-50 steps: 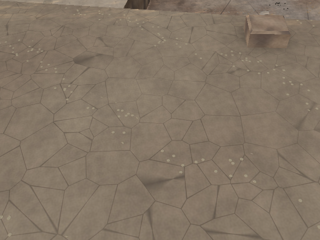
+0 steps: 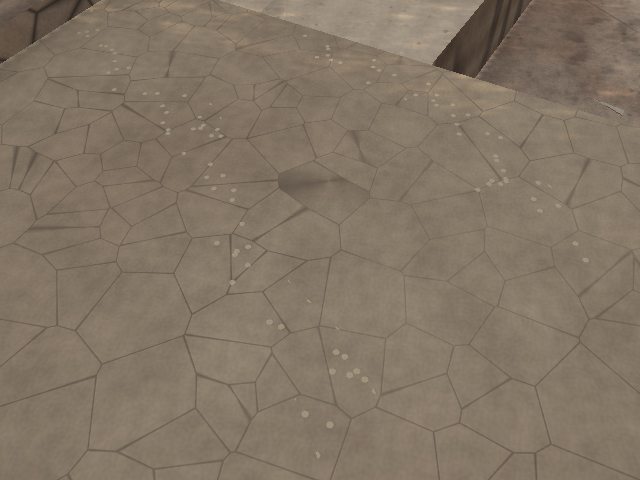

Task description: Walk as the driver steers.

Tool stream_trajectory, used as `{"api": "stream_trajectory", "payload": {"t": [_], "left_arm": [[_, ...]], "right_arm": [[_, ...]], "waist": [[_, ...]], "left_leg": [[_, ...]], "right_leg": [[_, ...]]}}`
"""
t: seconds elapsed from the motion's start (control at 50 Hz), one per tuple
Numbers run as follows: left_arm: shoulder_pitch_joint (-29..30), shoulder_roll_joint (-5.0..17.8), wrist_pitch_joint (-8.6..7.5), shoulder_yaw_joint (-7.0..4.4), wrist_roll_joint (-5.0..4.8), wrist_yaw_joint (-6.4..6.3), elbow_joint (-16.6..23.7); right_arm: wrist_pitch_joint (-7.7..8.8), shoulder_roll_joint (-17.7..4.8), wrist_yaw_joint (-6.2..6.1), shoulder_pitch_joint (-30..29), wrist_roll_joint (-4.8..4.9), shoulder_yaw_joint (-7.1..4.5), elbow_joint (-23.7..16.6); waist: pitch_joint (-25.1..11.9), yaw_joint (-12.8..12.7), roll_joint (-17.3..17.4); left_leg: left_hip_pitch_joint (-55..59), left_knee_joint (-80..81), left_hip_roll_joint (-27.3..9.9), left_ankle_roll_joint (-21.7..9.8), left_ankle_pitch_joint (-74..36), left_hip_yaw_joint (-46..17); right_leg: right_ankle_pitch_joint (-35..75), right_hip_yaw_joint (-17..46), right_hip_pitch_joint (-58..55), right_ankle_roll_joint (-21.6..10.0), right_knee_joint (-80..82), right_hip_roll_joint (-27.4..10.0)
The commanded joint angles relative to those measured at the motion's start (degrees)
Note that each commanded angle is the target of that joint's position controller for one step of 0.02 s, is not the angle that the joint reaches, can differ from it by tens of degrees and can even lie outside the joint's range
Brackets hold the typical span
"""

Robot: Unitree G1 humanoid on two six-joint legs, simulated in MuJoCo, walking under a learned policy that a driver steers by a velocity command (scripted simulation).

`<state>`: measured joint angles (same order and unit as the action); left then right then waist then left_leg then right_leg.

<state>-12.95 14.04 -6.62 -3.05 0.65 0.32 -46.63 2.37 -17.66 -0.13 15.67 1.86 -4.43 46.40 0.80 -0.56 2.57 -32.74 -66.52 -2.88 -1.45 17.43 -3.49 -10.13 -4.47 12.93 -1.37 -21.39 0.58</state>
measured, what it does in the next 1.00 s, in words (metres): walks ahead, turning left: left foot, then right foot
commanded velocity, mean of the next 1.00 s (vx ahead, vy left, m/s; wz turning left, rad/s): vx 0.50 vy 0.00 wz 0.40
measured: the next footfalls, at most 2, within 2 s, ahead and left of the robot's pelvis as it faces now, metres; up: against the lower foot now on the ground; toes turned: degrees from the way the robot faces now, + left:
left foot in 0.34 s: +0.31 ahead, +0.17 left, +0.00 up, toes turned +15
right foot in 0.86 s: +0.67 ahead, +0.08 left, +0.00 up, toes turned +22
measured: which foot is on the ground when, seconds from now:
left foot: up 0.00-0.32, down 0.34-0.88, up 0.90-1.00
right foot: down 0.00-0.32, up 0.34-0.84, down 0.86-1.00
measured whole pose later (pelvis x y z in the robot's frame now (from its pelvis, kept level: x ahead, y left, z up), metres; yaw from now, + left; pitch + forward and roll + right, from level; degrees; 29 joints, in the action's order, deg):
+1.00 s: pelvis +0.55 +0.13 -0.01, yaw +23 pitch +2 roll -1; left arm -12.1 15.5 -5.6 -2.6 0.3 1.7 -41.4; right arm 3.3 -16.5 0.3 18.2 1.0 -2.6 44.3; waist 1.0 0.4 1.4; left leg -24.9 -67.7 -0.4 -1.9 21.4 -3.1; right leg -9.5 -2.9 19.2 -3.5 -26.9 2.6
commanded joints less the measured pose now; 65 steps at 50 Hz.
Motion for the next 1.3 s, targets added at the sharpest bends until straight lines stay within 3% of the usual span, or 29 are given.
{"api": "stream_trajectory", "payload": {"t": [0.02,0.14,0.24,0.28,0.32,0.34,0.36,0.38,0.4,0.42,0.44,0.46,0.52,0.64,0.72,0.78,0.82,0.84,0.86,0.88,0.9,0.92,0.94,0.96,0.98,1.06,1.16,1.24,1.3], "left_arm": [[0.12,7.62,-0.96,-2.09,-0.19,-0.22,2.35],[-1.75,10.43,0.04,-3.01,-0.54,-1.04,1.24],[-4.89,12.85,1.60,-3.82,-1.85,-1.19,-0.12],[-4.44,14.65,2.35,-4.30,-2.19,-1.47,0.16],[-3.57,14.94,3.20,-4.17,-2.42,-1.89,0.66],[-4.63,12.21,2.82,-3.01,-0.84,-1.99,1.93],[-9.33,3.93,0.98,-0.42,0.70,-1.13,5.61],[-2.56,9.08,-1.31,-1.04,-1.74,-0.37,6.70],[1.77,11.02,-2.15,-1.56,-3.43,-0.07,8.18],[1.80,10.60,-2.47,-1.33,-2.43,-0.45,7.80],[1.31,10.89,-2.27,-1.72,-0.81,-0.89,7.09],[-0.05,11.35,-1.52,-2.12,-0.28,-0.87,6.96],[-1.13,9.02,0.45,-1.70,0.16,-0.69,6.98],[10.19,5.63,0.25,-0.15,-0.27,0.15,9.86],[16.27,6.33,-0.40,-0.13,-1.05,1.45,12.05],[16.54,7.12,-0.83,-0.41,-0.96,2.30,13.06],[11.86,8.43,-0.92,-1.12,-0.89,2.21,12.32],[5.04,10.06,-0.98,-2.07,-0.69,1.86,10.62],[-4.62,12.79,-1.00,-2.85,0.01,1.48,9.15],[-11.96,17.50,-0.57,-4.28,0.74,1.22,7.70],[-14.20,13.34,-0.13,-3.28,-0.81,1.56,6.34],[-10.37,10.51,0.29,-2.32,-1.51,1.22,6.79],[-6.29,9.34,0.80,-1.78,-1.14,0.97,7.50],[-3.32,8.34,0.99,-1.28,-0.64,1.12,7.58],[-1.61,7.40,0.73,-0.87,-0.11,1.20,7.86],[-1.11,8.96,-0.11,-1.34,-0.56,1.28,6.69],[-4.27,10.78,0.77,-1.87,-1.29,0.47,4.71],[-9.42,11.76,1.96,-2.21,-2.12,0.18,2.41],[-9.34,12.66,2.92,-2.69,-2.26,-0.39,1.98]], "right_arm": [[-0.26,-0.90,0.46,-0.98,-0.25,-0.35,-5.46],[0.16,0.22,2.33,-10.31,-0.54,0.46,-9.49],[0.02,-0.69,3.80,-16.72,-0.38,0.40,-13.44],[-0.25,-2.58,3.93,-14.40,-0.54,-0.57,-13.87],[-0.55,-7.41,3.24,0.25,-0.31,-3.46,-10.34],[-1.15,-12.53,1.87,9.31,-0.26,-5.44,-8.20],[-0.50,-18.38,1.67,6.26,-0.24,-5.60,-9.13],[0.22,-13.83,1.95,8.84,-0.65,-4.32,-10.38],[0.93,-10.48,2.14,6.96,-0.92,-3.35,-9.42],[1.23,-8.51,2.13,3.26,-0.52,-2.67,-9.82],[1.21,-6.80,2.03,-1.07,-0.76,-2.09,-10.72],[1.23,-5.61,1.85,-3.49,-1.41,-1.60,-11.75],[1.87,-5.60,1.15,-3.46,-1.51,-1.47,-10.85],[1.87,-6.53,-0.12,2.51,-1.05,-1.23,-6.98],[1.63,-7.28,-0.10,6.78,-0.78,-1.18,-4.63],[0.80,-7.65,-0.43,8.18,-0.90,-1.30,-3.45],[0.34,-8.36,-0.59,6.85,-0.89,-1.47,-3.48],[0.20,-7.99,-0.57,5.60,-1.01,-1.20,-3.80],[0.31,-6.28,-0.55,4.50,-1.68,-0.33,-5.05],[1.30,-1.39,-0.29,12.15,-1.25,1.14,-5.35],[2.18,-2.89,0.10,11.75,-0.96,1.28,-4.86],[2.50,-7.06,0.41,5.84,0.17,0.14,-6.00],[2.64,-6.98,0.48,1.20,0.13,0.32,-7.30],[2.59,-6.15,0.49,-1.17,-0.74,0.30,-7.86],[2.22,-5.59,0.40,-0.38,-1.23,0.02,-7.54],[1.04,-2.43,0.05,1.09,-1.57,0.68,-6.84],[2.12,-0.50,0.64,-8.73,-1.68,1.58,-8.81],[3.09,-0.99,1.66,-15.90,-1.09,1.45,-11.19],[3.97,-3.16,2.31,-15.36,-0.98,0.65,-11.56]], "waist": [[-0.81,0.18,-7.28],[1.63,-2.44,-6.01],[3.82,-3.35,-6.28],[1.03,-0.87,-8.20],[-7.10,7.48,-7.46],[-12.42,10.72,-0.67],[-17.69,2.46,12.67],[-22.26,7.71,6.21],[-13.75,7.60,3.62],[-9.13,4.85,-0.73],[-6.12,2.18,-1.79],[-5.05,0.11,-0.80],[-3.99,-1.22,-0.45],[-0.72,3.76,0.97],[1.95,6.38,1.22],[1.99,5.69,2.11],[-0.50,2.70,3.57],[-5.12,-1.10,3.01],[-13.24,-5.44,0.88],[-23.05,-4.65,-12.84],[-24.95,-5.50,-17.55],[-14.50,-5.84,-11.75],[-8.20,-4.53,-6.62],[-3.02,-2.66,-4.25],[-1.53,-0.64,-5.36],[-0.90,1.61,-7.08],[0.51,-1.71,-5.85],[1.98,-4.13,-6.00],[1.34,-2.19,-7.47]], "left_leg": [[-10.10,2.67,-4.20,0.98,-4.99,-2.46],[-7.85,21.25,-3.36,0.66,-19.09,1.54],[-6.71,28.65,-1.53,-2.20,-13.30,5.44],[0.14,29.50,2.06,-4.53,-7.28,8.78],[21.25,34.30,7.16,-8.21,-9.10,10.64],[39.56,35.11,-0.20,-11.66,-9.73,-1.98],[55.23,41.55,-14.04,-21.93,-0.41,-35.53],[56.52,49.09,-16.47,-22.65,4.97,-44.05],[50.98,49.70,-14.85,-19.93,0.38,-35.28],[41.90,49.54,-12.13,-17.72,-4.73,-28.07],[33.36,50.01,-9.69,-16.11,-10.28,-22.66],[27.91,51.40,-8.08,-15.67,-14.47,-19.81],[21.17,53.84,-6.65,-16.16,-24.26,-13.78],[20.81,54.43,-2.93,-11.50,-21.43,-6.30],[27.57,52.41,-6.54,-11.46,-18.27,-9.72],[34.63,48.66,-9.41,-10.46,-24.20,-12.06],[35.70,43.55,-8.68,-9.00,-37.89,-11.28],[34.25,35.97,-6.04,-7.73,-46.35,-8.95],[25.69,22.79,-3.28,-5.82,-40.48,-6.80],[3.59,-0.75,5.96,-1.02,-14.42,-2.32],[-6.54,-8.36,8.05,-0.45,14.96,-6.24],[-12.01,-11.87,4.19,-0.59,12.32,-6.24],[-11.89,-9.70,1.07,-0.77,7.12,-3.56],[-10.43,-5.07,-0.83,-0.59,3.97,-2.13],[-7.18,-1.69,-2.65,-0.37,1.58,-2.13],[-4.11,6.35,-4.13,1.68,-3.46,-0.28],[-2.67,25.58,-3.14,2.30,-19.63,1.68],[-0.69,33.97,-0.63,2.26,-21.17,1.74],[2.88,38.09,0.42,0.89,-15.91,0.84]], "right_leg": [[12.61,10.90,-8.11,-9.04,11.94,-16.01],[15.00,-0.10,-9.62,-7.69,13.11,-15.03],[20.78,-4.05,-16.50,-5.97,9.51,-17.66],[39.16,-6.24,-17.92,-4.85,2.24,-17.64],[47.78,-9.09,-12.44,-2.44,-17.76,-14.92],[27.13,-9.11,3.09,0.37,-36.18,-12.44],[-24.46,-1.53,27.52,3.28,-54.67,-0.59],[-24.21,9.68,33.86,2.39,-59.98,-0.76],[-18.27,9.22,38.05,1.27,-58.38,-3.17],[-13.18,9.05,35.13,0.75,-53.31,-5.70],[-10.20,9.03,30.47,1.22,-48.60,-7.40],[-8.22,9.42,26.39,1.60,-46.30,-8.47],[-3.97,7.51,23.19,3.72,-40.57,-8.59],[17.69,5.57,21.52,4.03,-17.45,-5.75],[17.51,5.73,23.82,2.09,-10.41,-4.28],[10.20,5.53,24.98,-0.26,-7.47,-3.20],[5.67,3.46,17.26,-2.28,-6.20,-0.87],[8.32,2.18,6.90,-4.09,-4.88,0.25],[13.22,8.34,-9.94,-7.85,-8.14,-6.35],[5.94,32.05,-33.74,-17.35,-6.91,-20.10],[-3.38,46.87,-37.27,-18.84,1.48,-23.97],[-10.21,40.42,-29.96,-15.76,3.03,-22.08],[-9.10,33.19,-20.87,-13.77,4.53,-19.79],[-4.85,28.17,-12.41,-13.05,6.81,-17.17],[-0.98,24.78,-7.35,-12.39,8.56,-15.25],[9.67,16.58,-1.28,-13.48,12.79,-13.08],[13.16,9.05,-2.84,-10.84,13.42,-10.31],[10.75,11.87,-6.41,-10.49,10.69,-12.03],[10.72,15.51,-9.88,-9.01,6.47,-14.13]]}}
Velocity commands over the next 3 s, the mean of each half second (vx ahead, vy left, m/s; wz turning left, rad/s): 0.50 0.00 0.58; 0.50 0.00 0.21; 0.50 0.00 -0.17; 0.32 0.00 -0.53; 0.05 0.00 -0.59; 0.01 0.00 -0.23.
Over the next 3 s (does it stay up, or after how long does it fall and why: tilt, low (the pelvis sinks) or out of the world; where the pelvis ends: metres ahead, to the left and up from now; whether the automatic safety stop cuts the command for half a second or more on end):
stays up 1.04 0.30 -0.01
